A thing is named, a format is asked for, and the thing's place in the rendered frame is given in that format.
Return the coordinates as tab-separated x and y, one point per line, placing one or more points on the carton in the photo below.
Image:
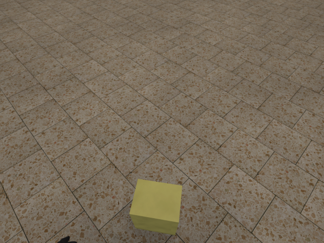
156	206

